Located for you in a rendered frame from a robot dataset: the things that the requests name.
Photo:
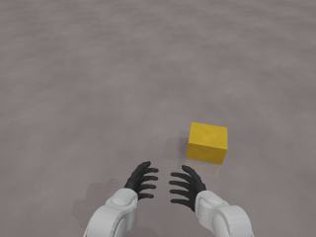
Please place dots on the right robot forearm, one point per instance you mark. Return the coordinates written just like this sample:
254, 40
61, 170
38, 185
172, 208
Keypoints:
221, 218

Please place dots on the left robot hand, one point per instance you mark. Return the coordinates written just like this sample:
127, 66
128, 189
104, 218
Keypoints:
136, 179

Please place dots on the left robot forearm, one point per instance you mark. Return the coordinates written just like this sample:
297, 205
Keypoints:
115, 217

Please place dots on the carton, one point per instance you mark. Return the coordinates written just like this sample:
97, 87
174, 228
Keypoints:
207, 143

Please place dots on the right robot hand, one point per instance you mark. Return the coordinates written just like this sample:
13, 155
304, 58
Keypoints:
194, 186

